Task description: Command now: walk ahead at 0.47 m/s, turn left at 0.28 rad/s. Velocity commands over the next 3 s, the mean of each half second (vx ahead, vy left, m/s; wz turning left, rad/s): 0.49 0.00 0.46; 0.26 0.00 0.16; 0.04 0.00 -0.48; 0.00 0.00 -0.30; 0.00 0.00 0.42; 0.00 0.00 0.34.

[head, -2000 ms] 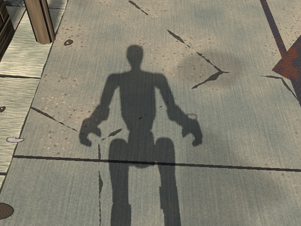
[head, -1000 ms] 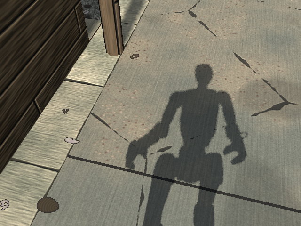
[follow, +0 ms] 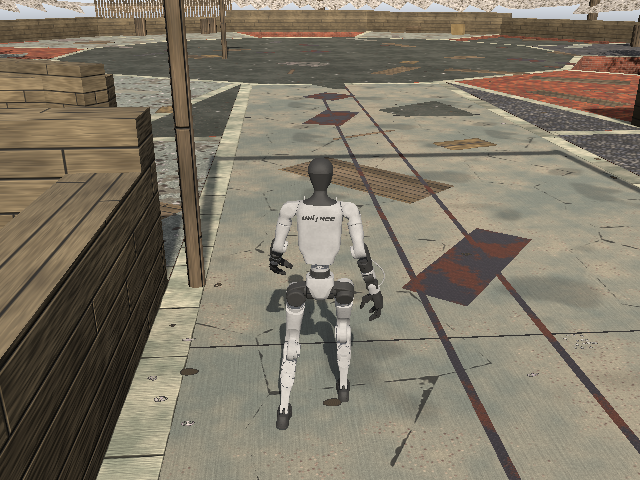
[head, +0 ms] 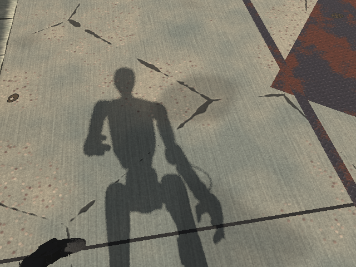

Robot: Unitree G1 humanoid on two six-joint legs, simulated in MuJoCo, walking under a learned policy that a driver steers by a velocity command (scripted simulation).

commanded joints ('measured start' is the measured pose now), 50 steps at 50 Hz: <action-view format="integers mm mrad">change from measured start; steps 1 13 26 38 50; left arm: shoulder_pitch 444 184 344 145 268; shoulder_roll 254 132 66 75 231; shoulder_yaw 89 63 20 9 69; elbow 42 115 66 77 30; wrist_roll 40 31 31 32 43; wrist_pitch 1 -35 -4 9 22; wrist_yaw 17 27 38 32 11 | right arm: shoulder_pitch -23 -293 -114 -304 -250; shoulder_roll -78 -48 -341 -132 -106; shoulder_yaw -9 -23 -119 -41 -24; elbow -124 -201 -276 -226 -192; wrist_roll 29 7 14 -21 -48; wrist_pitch -48 5 18 -10 20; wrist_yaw -6 29 38 4 -19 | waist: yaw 235 107 49 96 124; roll -267 -66 274 57 -297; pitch -336 80 -372 -97 -280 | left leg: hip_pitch -673 -668 456 -196 -487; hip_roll -89 35 234 -1 -234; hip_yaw -80 -16 -721 9 50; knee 698 360 -138 -240 649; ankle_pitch -92 444 106 944 -184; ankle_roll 34 34 487 256 3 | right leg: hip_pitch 759 321 -251 -44 499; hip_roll -423 -247 60 -77 -357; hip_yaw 736 -41 -35 23 589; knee -275 -437 885 260 -126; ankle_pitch -321 211 -427 163 866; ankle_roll -232 -168 33 86 -364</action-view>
